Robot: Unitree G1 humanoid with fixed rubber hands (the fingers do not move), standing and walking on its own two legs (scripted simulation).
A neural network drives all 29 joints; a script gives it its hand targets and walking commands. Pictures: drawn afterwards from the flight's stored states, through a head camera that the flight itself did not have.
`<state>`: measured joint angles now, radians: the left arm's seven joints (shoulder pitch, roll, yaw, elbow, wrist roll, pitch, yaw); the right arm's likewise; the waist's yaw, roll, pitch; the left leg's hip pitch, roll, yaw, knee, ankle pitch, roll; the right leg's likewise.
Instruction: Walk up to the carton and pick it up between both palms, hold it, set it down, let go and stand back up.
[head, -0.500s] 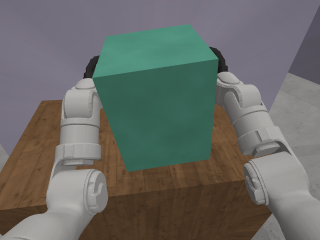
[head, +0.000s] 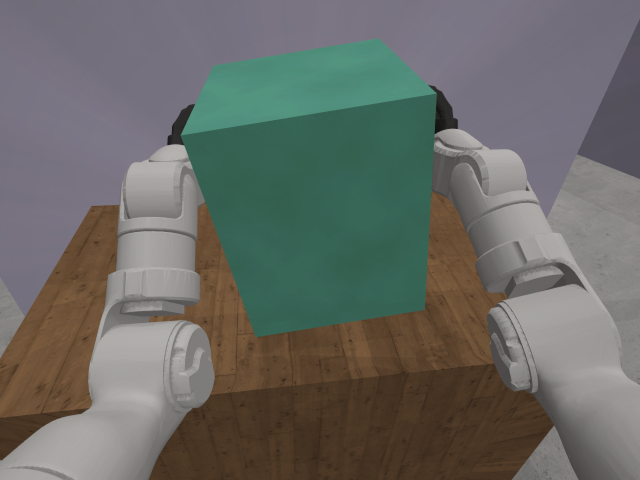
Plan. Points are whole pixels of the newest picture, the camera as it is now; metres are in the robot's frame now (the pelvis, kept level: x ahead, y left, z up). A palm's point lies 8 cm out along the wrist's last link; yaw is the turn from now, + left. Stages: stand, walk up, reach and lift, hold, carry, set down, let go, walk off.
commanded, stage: hold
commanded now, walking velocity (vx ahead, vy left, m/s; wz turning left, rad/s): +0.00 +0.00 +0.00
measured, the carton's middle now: (317, 186) +0.37 +0.00 +0.25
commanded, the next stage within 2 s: none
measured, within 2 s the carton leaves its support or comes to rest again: neither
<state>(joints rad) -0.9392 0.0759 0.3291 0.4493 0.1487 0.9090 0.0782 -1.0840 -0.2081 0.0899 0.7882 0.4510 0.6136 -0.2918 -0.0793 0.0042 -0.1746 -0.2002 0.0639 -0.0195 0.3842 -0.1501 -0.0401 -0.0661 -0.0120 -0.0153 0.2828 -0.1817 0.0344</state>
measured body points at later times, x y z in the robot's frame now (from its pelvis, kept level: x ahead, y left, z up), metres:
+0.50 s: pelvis +0.00 +0.00 +0.00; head -0.08 +0.01 +0.44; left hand +0.39 +0.15 +0.27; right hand +0.39 -0.15 +0.30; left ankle +0.04 +0.14 -0.75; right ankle -0.02 -0.14 -0.75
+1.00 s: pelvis +0.00 +0.00 +0.00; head -0.09 +0.02 +0.44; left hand +0.39 +0.15 +0.27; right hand +0.39 -0.15 +0.30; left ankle +0.04 +0.14 -0.75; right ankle -0.02 -0.14 -0.75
